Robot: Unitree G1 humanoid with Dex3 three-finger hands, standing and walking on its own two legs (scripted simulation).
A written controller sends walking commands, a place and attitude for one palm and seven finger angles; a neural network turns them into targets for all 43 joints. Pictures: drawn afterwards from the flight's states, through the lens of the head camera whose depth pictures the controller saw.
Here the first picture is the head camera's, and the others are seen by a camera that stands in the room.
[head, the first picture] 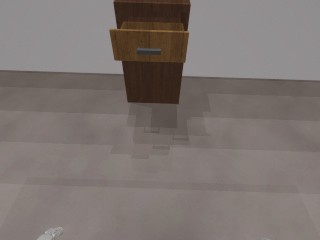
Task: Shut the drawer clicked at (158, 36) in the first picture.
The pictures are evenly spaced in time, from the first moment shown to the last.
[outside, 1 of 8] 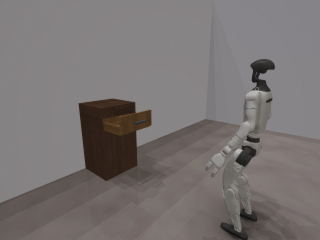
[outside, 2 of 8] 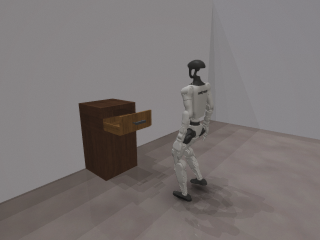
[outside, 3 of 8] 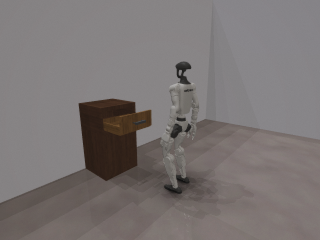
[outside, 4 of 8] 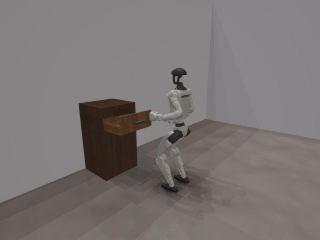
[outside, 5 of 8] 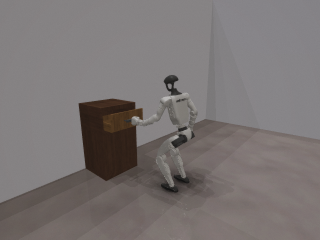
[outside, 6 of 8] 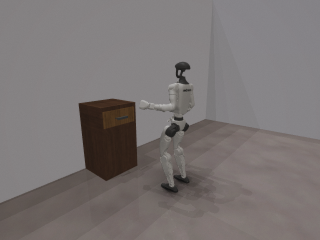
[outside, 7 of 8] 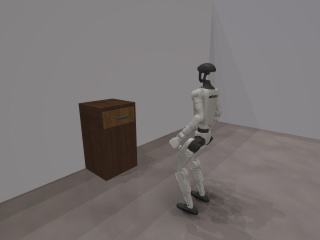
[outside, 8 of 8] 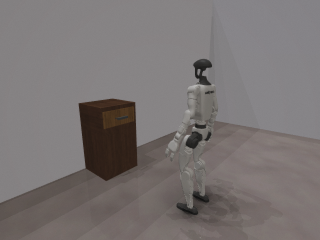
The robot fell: no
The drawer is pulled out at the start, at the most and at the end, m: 0.29 0.29 0.00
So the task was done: yes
